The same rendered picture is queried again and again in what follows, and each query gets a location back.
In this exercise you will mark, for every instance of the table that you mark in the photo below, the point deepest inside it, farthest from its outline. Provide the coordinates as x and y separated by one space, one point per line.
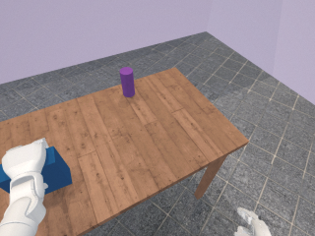
121 150

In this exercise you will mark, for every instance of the robot left forearm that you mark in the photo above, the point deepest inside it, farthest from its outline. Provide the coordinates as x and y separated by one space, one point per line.
26 210

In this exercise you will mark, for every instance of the robot right hand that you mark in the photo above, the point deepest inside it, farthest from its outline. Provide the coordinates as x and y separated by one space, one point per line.
258 227

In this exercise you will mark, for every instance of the robot left hand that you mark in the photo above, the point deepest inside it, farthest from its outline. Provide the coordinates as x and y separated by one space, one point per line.
24 159

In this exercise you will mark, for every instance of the sponge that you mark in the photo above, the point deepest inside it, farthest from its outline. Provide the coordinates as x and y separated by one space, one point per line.
55 173

